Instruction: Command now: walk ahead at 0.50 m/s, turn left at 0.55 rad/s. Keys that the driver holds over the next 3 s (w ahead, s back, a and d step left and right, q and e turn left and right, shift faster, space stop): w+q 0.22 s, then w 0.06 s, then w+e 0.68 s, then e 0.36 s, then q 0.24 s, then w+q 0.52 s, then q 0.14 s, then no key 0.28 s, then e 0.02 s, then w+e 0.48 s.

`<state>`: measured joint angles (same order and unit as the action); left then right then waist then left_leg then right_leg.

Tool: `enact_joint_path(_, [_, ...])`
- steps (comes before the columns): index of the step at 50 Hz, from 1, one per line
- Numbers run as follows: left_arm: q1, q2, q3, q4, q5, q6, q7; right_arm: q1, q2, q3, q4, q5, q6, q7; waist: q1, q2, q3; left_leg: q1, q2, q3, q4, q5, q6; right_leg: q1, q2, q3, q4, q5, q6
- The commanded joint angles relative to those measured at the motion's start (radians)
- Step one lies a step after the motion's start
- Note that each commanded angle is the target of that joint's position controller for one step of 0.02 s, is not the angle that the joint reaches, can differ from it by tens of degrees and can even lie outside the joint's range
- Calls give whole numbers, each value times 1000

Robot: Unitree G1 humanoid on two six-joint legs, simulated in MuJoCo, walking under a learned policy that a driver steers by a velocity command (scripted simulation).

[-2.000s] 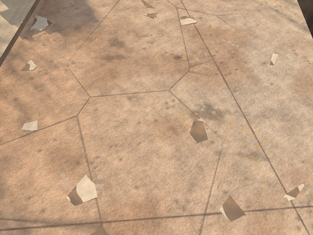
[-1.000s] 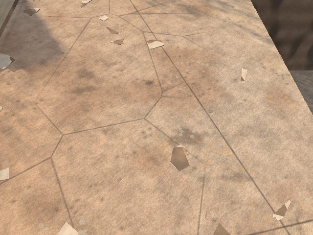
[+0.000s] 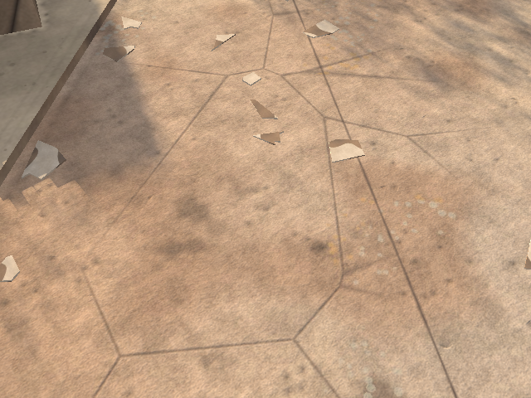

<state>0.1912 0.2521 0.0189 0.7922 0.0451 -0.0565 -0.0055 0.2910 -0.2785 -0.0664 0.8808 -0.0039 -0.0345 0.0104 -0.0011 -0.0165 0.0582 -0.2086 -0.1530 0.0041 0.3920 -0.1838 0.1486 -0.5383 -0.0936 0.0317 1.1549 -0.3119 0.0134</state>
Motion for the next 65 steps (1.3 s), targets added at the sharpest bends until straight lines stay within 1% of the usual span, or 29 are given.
enact_joint_path(1, [45, 79, 18, -54, 7, 25, -7, 30, -141, -32, -52, 4, -30, -3, 27, 27, -38, 18, 251, -258, -182, 374, 141, -59, -9, -31, -97, 80, 38])
enact_joint_path(7, [-188, 80, 10, -139, -4, 22, -12, 152, -147, -36, -37, 2, -22, -7, -70, 80, -24, 135, 230, -296, -147, 366, 84, -144, 24, -34, -379, 271, 47])
enact_joint_path(11, [-273, 95, 5, -182, -14, 6, -16, 184, -162, -40, -43, -12, -18, -18, -94, 93, -20, 214, 262, -355, -85, 435, 74, -113, 64, -23, -515, 264, 21])
enact_joint_path(14, [-126, 132, 18, -143, -16, -9, -9, 117, -176, -40, -60, -16, -27, -26, -17, 108, -52, 175, 277, -353, -3, 567, 19, 142, 99, -27, -620, 201, -33])
enact_joint_path(15, [-1, 149, 29, -98, -14, -17, -1, 110, -174, -37, -53, -15, -32, -22, 38, 81, -110, 179, 249, -314, 123, 664, 1, 284, 124, -52, -663, 195, -57])
enact_joint_path(16, [132, 175, 40, -63, -5, -29, 10, 117, -155, -30, -47, -12, -40, -14, 99, 42, -188, 118, 193, -258, 314, 602, -19, 468, 77, -21, -690, 191, -89])
enact_joint_path(17, [269, 253, 57, -58, 16, -33, 24, 166, -78, -9, -76, 2, -46, -10, 120, -87, -327, -50, 115, -180, 621, 277, -51, 690, -162, 302, -714, 8, -163])
enact_joint_path(18, [263, 318, 81, -25, 10, -17, 15, 299, -51, -5, -66, 11, -43, -5, 43, -313, -358, -293, -29, -125, 832, -351, -81, 785, -313, 754, -866, 16, -285])
enact_joint_path(19, [176, 219, 66, -39, -20, -8, 4, 233, -105, -7, -50, -26, -34, -11, 20, -119, -206, -389, 50, -168, 894, -289, -65, 670, -270, 738, -891, -143, -279])
enact_joint_path(20, [92, 155, 53, -53, -32, -6, -3, 130, -111, -6, -70, -35, -35, -2, 11, -31, -92, -396, 102, -132, 859, -195, -70, 542, -222, 570, -900, -113, -266])
enact_joint_path(21, [63, 122, 44, -52, -27, -8, -8, 64, -106, -1, -90, -39, -36, 3, 5, -4, -59, -384, 139, -104, 802, -145, -75, 475, -166, 466, -913, -1, -244])
enact_joint_path(22, [75, 113, 40, -36, -29, -12, -8, 37, -100, 1, -104, -48, -32, 8, -4, -33, -40, -373, 163, -86, 757, -134, -86, 438, -123, 397, -919, 130, -234])
enact_joint_path(25, [143, 121, 44, 10, -40, -29, -11, 35, -67, 17, -114, -54, -19, 17, -22, -77, -72, -328, 179, -50, 676, -133, -127, 410, -73, 308, -924, 383, -250])
enact_joint_path(30, [217, 142, 59, 42, -45, -18, -1, -174, -38, 44, -186, -45, -14, 19, 21, -68, -17, -370, 200, -9, 422, -7, -182, 356, -36, 266, -980, 312, -254])
enact_joint_path(35, [283, 162, 74, 53, -36, -9, -1, -312, -39, 55, -236, -25, -25, 14, 69, -64, -33, -300, 163, -4, 249, 87, -191, 389, -33, 284, -910, 399, -225])
enact_joint_path(38, [258, 176, 83, 40, -30, -2, 4, -277, -60, 48, -239, -20, -38, 5, 38, -74, -48, -173, 140, -20, 157, 30, -171, 380, -42, 334, -831, 420, -193])
enact_joint_path(40, [224, 176, 85, 28, -37, -3, 4, -127, -96, 31, -195, -26, -56, -11, -37, -28, -102, 72, 136, -31, 39, 22, -137, 312, 18, 321, -672, 417, -153])
enact_joint_path(41, [211, 132, 74, 6, -48, -13, -2, 1, -165, 10, -182, -45, -67, -28, -95, 75, -201, 256, 304, -193, -14, -102, -90, 228, 82, 249, -449, 303, -122])
enact_joint_path(42, [251, 40, 53, -29, -71, -15, -1, 78, -248, -9, -184, -61, -56, -41, -97, 247, -291, 465, 552, -523, -95, -261, -18, -14, 206, 94, -193, -133, -87])
enact_joint_path(43, [294, 106, 64, -33, -46, 0, 5, 66, -242, -19, -169, -45, -37, -39, -53, 269, -276, 402, 613, -733, -137, -369, 53, -132, 177, 46, -51, -238, -92])
enact_joint_path(44, [256, 131, 70, -10, -28, 14, 3, 8, -140, 2, -186, -38, -33, -32, -36, 121, -157, 297, 559, -622, -147, -407, 45, -151, 114, 69, 7, -160, -96])
enact_joint_path(45, [206, 112, 68, -11, -22, 17, -10, -35, -84, 15, -187, -31, -38, -26, -27, 76, -76, 200, 499, -474, -169, -290, 26, -137, 89, 61, -6, -89, -87])
enact_joint_path(47, [175, 94, 69, -17, -9, 34, -27, -45, -54, 23, -174, -30, -52, -26, -3, 129, -35, 118, 426, -280, -201, -62, -8, -99, 51, 41, -40, -29, -66])
enact_joint_path(52, [92, 69, 64, -62, -8, 61, -42, 0, -76, 11, -136, -10, -76, -22, 24, 108, -54, 136, 417, -41, -146, 625, 13, -127, 62, 2, -64, 59, -21])
enact_joint_path(57, [-46, 31, 36, -123, -14, 62, -64, -10, -95, 3, -122, -8, -50, -28, 1, 145, -45, 76, 364, 135, -115, 628, -17, 13, 72, -81, -391, 244, -28])
enact_joint_path(62, [-20, 86, 52, -144, 4, 54, -58, 19, -148, -21, -108, 1, -23, -40, 6, 138, -97, 157, 401, 153, 116, 726, -48, 159, 128, -122, -564, 135, -99])
enact_joint_path(63, [62, 96, 60, -121, 13, 43, -49, 12, -151, -22, -110, 6, -13, -42, 44, 99, -143, 145, 379, 174, 272, 678, -66, 256, 158, -125, -649, 178, -120])
enact_joint_path(64, [149, 139, 75, -99, 24, 28, -33, 47, -145, -20, -111, 4, -9, -39, 85, 6, -209, 43, 333, 193, 495, 462, -110, 423, 113, -46, -726, 386, -155])
enact_joint_path(65, [156, 244, 94, -114, 9, 20, -15, 113, -39, 6, -151, -25, 1, -31, 22, -187, -279, -210, 237, 205, 774, -392, -150, 621, -187, 282, -626, 956, -219])
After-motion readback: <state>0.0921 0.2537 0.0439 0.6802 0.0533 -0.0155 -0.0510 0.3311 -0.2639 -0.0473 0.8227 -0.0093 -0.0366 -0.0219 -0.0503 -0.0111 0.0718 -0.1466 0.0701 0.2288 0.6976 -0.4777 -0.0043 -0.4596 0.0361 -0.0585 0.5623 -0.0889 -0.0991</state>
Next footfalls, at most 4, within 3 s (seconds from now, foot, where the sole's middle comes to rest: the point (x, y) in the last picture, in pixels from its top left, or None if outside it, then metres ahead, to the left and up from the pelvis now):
0.32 right None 0.37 -0.12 -0.78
0.82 left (235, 352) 0.58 0.10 -0.78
1.28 right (322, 296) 0.74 -0.13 -0.78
1.76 left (253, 316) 0.68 0.06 -0.78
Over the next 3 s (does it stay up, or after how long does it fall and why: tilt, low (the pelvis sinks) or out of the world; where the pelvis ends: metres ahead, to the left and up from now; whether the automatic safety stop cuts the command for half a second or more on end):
stays up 1.02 -0.07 0.00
